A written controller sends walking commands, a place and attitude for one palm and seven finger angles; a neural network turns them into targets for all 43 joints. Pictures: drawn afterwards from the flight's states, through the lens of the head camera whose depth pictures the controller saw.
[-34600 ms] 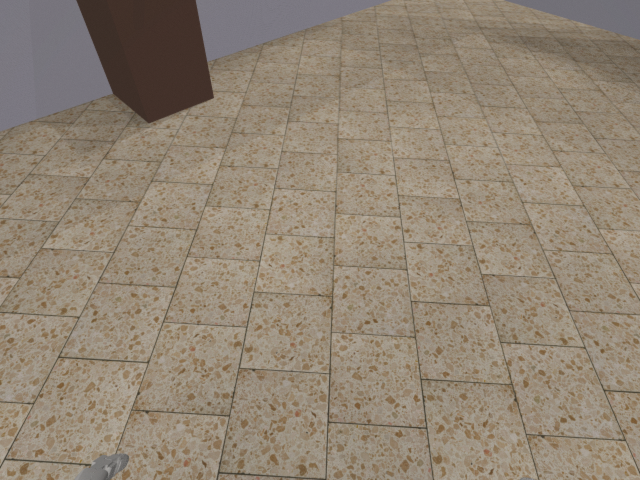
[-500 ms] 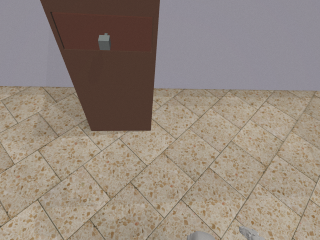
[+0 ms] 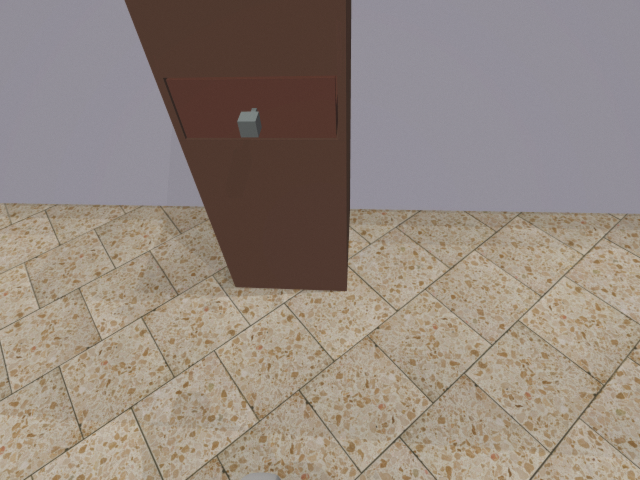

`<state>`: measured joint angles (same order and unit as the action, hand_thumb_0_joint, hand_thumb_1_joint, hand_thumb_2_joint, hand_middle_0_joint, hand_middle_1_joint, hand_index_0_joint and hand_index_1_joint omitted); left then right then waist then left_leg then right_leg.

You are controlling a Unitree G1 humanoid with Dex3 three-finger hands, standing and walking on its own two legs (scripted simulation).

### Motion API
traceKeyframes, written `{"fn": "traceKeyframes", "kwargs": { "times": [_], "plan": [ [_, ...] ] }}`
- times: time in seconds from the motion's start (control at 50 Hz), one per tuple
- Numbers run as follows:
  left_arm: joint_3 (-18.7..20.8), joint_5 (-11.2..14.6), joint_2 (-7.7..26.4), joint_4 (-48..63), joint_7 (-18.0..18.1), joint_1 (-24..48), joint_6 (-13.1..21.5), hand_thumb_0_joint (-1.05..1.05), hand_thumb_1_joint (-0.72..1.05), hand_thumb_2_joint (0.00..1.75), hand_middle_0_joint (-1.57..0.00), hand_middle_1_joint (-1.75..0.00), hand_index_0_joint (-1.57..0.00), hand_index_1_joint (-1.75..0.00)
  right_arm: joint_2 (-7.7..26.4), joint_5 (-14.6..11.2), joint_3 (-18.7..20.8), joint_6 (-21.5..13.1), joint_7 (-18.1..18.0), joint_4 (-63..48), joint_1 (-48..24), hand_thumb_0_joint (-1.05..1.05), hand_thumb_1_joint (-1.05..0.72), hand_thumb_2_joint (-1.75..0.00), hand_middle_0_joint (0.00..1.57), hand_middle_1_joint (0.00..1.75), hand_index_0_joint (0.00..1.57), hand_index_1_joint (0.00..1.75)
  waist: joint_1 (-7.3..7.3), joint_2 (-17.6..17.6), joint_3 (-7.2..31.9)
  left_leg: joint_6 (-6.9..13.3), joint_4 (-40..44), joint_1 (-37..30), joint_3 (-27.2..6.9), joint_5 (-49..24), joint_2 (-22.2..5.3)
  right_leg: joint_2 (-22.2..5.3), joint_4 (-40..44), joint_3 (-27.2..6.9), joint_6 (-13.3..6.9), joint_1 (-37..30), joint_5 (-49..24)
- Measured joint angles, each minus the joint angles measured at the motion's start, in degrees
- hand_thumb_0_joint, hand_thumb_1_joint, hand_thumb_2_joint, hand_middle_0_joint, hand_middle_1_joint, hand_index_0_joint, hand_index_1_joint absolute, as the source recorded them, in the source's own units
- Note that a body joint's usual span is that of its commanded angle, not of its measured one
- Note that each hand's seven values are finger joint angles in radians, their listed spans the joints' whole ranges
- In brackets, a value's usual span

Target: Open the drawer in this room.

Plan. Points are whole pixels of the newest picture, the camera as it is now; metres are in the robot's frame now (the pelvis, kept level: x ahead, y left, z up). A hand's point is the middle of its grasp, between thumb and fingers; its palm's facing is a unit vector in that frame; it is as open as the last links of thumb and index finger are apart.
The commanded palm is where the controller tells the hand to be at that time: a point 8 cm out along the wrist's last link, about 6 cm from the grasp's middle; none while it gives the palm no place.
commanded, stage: take the last steps up to it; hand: left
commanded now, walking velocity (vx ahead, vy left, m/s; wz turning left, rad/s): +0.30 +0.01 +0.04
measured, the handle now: (251, 119) +0.85 +0.22 -0.01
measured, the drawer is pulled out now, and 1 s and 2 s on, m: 0.00 0.00 0.00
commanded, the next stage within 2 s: come to a stop and stand still in 0.92 s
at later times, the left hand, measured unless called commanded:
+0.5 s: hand out of the picture +0.07 +0.25 -0.18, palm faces +0.07 -0.99 -0.13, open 7.4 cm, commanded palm none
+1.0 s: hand (249, 343) +0.37 +0.17 -0.18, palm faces +0.02 -0.98 -0.21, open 7.2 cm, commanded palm none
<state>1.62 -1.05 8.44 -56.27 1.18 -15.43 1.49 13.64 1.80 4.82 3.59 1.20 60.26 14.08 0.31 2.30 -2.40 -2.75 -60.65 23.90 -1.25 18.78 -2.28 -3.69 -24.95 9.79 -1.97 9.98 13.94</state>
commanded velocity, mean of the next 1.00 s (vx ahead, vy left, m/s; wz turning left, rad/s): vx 0.26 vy -0.05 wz -0.02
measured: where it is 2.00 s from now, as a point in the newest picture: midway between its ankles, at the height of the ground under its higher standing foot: (361, 467)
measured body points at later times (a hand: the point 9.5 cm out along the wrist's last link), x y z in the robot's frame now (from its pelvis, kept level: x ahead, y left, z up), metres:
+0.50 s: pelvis +0.09 +0.08 +0.00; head +0.08 +0.11 +0.45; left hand +0.07 +0.30 -0.17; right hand +0.08 -0.16 -0.14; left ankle +0.04 +0.15 -0.75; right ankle +0.12 -0.08 -0.65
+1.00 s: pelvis +0.27 -0.01 -0.01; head +0.32 -0.01 +0.43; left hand +0.37 +0.22 -0.16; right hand +0.22 -0.22 -0.17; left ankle +0.20 +0.13 -0.65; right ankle +0.32 -0.08 -0.74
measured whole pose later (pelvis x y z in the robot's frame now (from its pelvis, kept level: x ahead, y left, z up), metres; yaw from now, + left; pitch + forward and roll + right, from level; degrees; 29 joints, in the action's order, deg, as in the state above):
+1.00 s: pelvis +0.27 -0.01 -0.01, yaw -2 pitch -1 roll +0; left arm 3.3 0.0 8.7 -58.8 1.5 -7.7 4.1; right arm 7.7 1.0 3.5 -0.5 -0.8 63.9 18.9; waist -1.6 1.2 -5.8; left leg 0.1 -70.7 24.3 1.9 22.5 -5.0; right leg -0.1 -30.0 10.5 -4.7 17.6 12.2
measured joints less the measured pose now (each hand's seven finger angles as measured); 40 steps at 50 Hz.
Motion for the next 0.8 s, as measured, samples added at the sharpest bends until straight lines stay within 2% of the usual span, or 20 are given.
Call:
{"fn": "traceKeyframes", "kwargs": {
  "times": [0.1,0.18,0.22,0.26,0.3,0.34,0.4,0.52,0.6,0.66,0.74,0.8],
  "plan": [
    [0.19,-0.44,0.37,-3.22,-0.34,-4.25,0.86,0.0,0.92,0.9,-0.21,-0.3,-0.2,-0.3,-0.94,0.03,-0.37,-0.63,0.27,1.17,0.12,0.01,-0.91,-0.9,0.19,0.3,0.2,0.3,1.64,-1.45,1.09,0.15,10.78,-2.69,2.56,1.24,-2.04,-0.22,2.85,1.06,0.58,-1.95,-0.7],
    [0.43,-0.65,0.73,-6.4,-0.67,-7.39,0.62,0.0,0.91,0.9,-0.21,-0.3,-0.2,-0.3,-2.26,-0.2,-0.99,-1.64,0.32,1.0,-1.37,0.01,-0.91,-0.9,0.19,0.3,0.2,0.3,3.26,-2.81,1.26,1.03,20.29,-5.34,4.86,3.12,-1.88,-0.63,3.2,1.24,1.7,-2.85,-0.28],
    [0.62,-0.47,0.93,-7.95,-0.77,-8.94,0.27,0.0,0.91,0.9,-0.21,-0.3,-0.2,-0.3,-3.06,-0.28,-1.39,-2.58,0.24,0.54,-2.16,0.01,-0.91,-0.9,0.19,0.3,0.2,0.3,3.68,-3.39,1.3,1.38,26.11,-7.7,6.32,1.24,-1.46,-0.84,2.01,1.23,2.54,-2.99,0.74],
    [0.7,-0.12,0.92,-9.33,-0.88,-10.55,-0.36,0.0,0.91,0.9,-0.21,-0.3,-0.2,-0.3,-3.7,-0.36,-1.8,-4.12,-0.06,-0.06,-2.56,0.01,-0.91,-0.9,0.19,0.3,0.2,0.3,3.54,-3.54,1.6,2.11,31.78,-10.48,7.28,-2.3,-1.04,-1.11,-2.0,0.96,3.23,-1.96,3.39],
    [0.73,-0.01,1.04,-10.68,-1.0,-10.99,-1.63,0.0,0.91,0.9,-0.2,-0.3,-0.19,-0.3,-5.09,-0.18,-2.03,-5.3,-0.5,-0.43,-2.8,0.01,-0.91,-0.9,0.19,0.3,0.2,0.3,3.2,-4.73,1.41,3.97,30.07,-11.11,8.55,-2.86,-0.37,-1.61,-11.86,-1.58,2.51,1.5,9.91],
    [0.75,-0.33,0.73,-11.28,-1.18,-10.69,-2.55,0.0,0.91,0.9,-0.2,-0.3,-0.19,-0.3,-5.35,-0.45,-1.44,-6.17,-1.54,-1.22,-1.8,0.0,-0.93,-0.9,0.2,0.3,0.2,0.3,2.19,-4.43,1.88,5.08,31.29,-13.13,9.27,-1.95,-0.27,-1.05,-22.88,-3.36,1.62,6.32,11.63],
    [1.06,-0.63,0.77,-10.45,-1.7,-8.37,-2.29,0.01,0.91,0.9,-0.2,-0.3,-0.19,-0.3,-4.69,-0.4,-1.58,-6.67,-2.15,-0.85,0.49,-0.01,-0.95,-0.9,0.2,0.3,0.2,0.3,1.02,-3.73,2.01,5.62,36.3,-16.88,9.39,-3.14,0.29,-1.31,-32.74,-4.43,1.57,13.04,6.63],
    [2.19,-0.45,2.23,-6.47,-1.76,-2.43,-1.48,0.0,0.91,0.9,-0.2,-0.3,-0.19,-0.3,-6.42,-0.78,-2.69,-7.0,-2.47,2.57,6.56,-0.01,-0.93,-0.9,0.2,0.3,0.2,0.3,0.69,-5.03,1.38,5.63,43.28,-22.93,10.46,-3.96,1.96,-2.39,-38.36,-6.76,2.84,23.11,-3.16],
    [2.51,-0.29,2.6,-4.82,-1.87,1.18,-2.0,0.0,0.91,0.9,-0.2,-0.3,-0.19,-0.3,-8.28,-0.69,-3.3,-7.08,-2.77,4.54,10.48,0.0,-0.92,-0.9,0.2,0.3,0.2,0.3,-0.33,-5.25,0.84,5.14,44.61,-25.6,11.19,-2.27,2.34,-2.78,-37.17,-6.48,3.16,26.38,-5.75],
    [2.26,-0.17,2.44,-3.86,-2.13,4.04,-2.25,0.0,0.92,0.9,-0.2,-0.3,-0.19,-0.3,-9.47,-0.31,-3.54,-7.23,-2.88,5.69,12.83,0.0,-0.91,-0.9,0.2,0.3,0.2,0.3,-1.73,-4.63,-0.14,4.48,44.96,-27.29,11.23,-0.62,1.97,-2.86,-31.81,-5.23,2.87,26.34,-5.8],
    [1.67,0.13,1.91,-2.52,-2.37,7.93,-2.05,0.0,0.92,0.9,-0.2,-0.3,-0.19,-0.3,-10.31,0.19,-3.49,-7.03,-2.77,6.92,14.84,0.0,-0.91,-0.9,0.2,0.3,0.2,0.3,-3.65,-3.64,-1.93,2.85,44.54,-29.44,11.36,2.28,0.87,-1.95,-21.01,-3.52,1.45,23.71,-3.88],
    [1.17,0.22,1.38,-1.52,-2.37,10.08,-0.92,0.0,0.91,0.9,-0.2,-0.3,-0.19,-0.3,-10.22,0.04,-3.25,-6.56,-2.68,7.91,15.7,0.0,-0.9,-0.9,0.2,0.3,0.2,0.3,-4.32,-2.58,-3.01,1.15,41.3,-30.28,11.63,6.06,-0.89,0.15,-12.99,-1.83,-0.27,19.36,-2.92]
  ]
}}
